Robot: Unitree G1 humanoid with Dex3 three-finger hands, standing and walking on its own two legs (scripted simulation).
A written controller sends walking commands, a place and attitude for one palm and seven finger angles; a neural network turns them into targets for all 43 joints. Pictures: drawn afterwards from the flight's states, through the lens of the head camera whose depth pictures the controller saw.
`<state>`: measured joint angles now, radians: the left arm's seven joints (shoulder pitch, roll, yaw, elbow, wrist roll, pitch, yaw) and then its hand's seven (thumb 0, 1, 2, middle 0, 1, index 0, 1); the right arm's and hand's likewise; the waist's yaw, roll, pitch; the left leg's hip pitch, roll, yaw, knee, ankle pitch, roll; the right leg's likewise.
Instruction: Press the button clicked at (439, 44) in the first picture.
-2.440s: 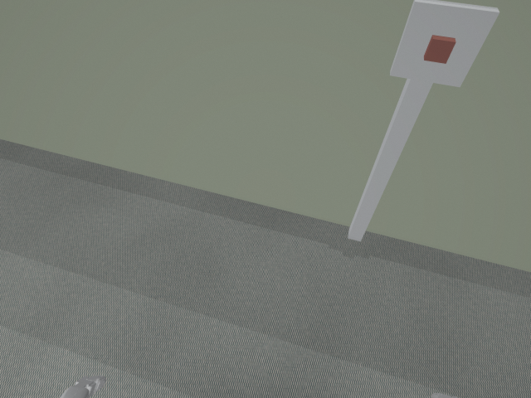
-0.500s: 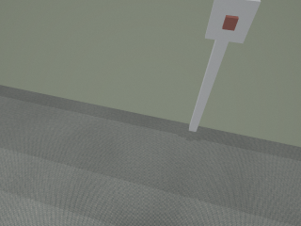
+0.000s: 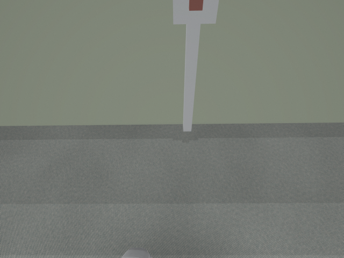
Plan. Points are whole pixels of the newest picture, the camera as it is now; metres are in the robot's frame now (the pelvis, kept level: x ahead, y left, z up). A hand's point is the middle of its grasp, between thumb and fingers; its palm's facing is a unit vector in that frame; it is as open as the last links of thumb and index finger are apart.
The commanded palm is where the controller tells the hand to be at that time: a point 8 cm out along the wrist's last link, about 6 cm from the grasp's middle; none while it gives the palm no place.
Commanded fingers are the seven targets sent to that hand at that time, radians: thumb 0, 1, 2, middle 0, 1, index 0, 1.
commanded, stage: walk to a spot facing it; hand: left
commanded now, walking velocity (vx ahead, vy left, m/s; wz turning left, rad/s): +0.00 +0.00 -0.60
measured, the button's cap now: (196, 1) +0.97 -0.01 +0.13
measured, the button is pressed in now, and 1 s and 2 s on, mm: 0 0 0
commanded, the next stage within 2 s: turn to face it in 1.76 s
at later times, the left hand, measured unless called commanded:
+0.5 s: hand out of the picture +0.12 +0.23 -0.17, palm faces -0.29 -0.93 -0.23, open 7.4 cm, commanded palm none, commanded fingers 0.00 0.90 0.90 -0.20 -0.30 -0.20 -0.30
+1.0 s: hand (121, 238) +0.18 +0.17 -0.18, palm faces -0.56 -0.81 -0.19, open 7.4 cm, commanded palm none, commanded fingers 0.00 0.90 0.90 -0.20 -0.30 -0.20 -0.30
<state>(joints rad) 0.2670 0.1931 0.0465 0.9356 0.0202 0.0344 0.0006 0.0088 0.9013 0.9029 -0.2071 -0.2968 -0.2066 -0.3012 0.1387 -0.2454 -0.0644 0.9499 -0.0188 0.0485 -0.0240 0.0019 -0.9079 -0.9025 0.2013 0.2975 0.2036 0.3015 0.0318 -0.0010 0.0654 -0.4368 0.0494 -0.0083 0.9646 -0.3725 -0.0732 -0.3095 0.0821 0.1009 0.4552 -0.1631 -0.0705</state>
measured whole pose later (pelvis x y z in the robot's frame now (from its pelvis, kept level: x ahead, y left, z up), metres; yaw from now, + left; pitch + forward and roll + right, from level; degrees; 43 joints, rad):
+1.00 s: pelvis +0.00 +0.05 -0.01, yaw -36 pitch +0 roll -2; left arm 0.23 0.25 0.08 0.93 0.03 0.07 -0.03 0.01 0.90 0.90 -0.20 -0.30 -0.20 -0.30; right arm 0.30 -0.23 -0.03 0.90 -0.03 -0.03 -0.01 0.00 -0.91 -0.90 0.20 0.30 0.20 0.30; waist -0.02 -0.03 0.00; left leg -0.26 0.08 0.15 0.59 -0.33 0.01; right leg -0.43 0.04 0.06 0.91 -0.44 0.00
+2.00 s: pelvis +0.23 -0.24 -0.02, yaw -62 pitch -1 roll -1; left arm 0.38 0.19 0.04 1.09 0.01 -0.04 0.02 0.01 0.91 0.90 -0.20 -0.30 -0.20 -0.30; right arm 0.10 -0.16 -0.02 0.94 -0.03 -0.06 0.01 0.00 -0.91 -0.90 0.20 0.30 0.20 0.30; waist 0.05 -0.04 0.05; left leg -0.37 0.05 0.13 0.60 -0.17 0.04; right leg -0.16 0.03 0.00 0.73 -0.47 -0.01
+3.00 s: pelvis +0.26 -0.27 -0.02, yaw -29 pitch +1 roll +0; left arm 0.25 0.29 0.08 0.95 0.02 0.07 0.02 0.01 0.91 0.90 -0.20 -0.30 -0.20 -0.30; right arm 0.10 -0.26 -0.06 0.86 -0.02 0.02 0.02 0.00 -0.91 -0.90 0.20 0.30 0.20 0.30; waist 0.03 -0.06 0.11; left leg -0.34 0.03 0.08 0.64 -0.32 0.02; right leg -0.42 -0.14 -0.10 1.06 -0.54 0.09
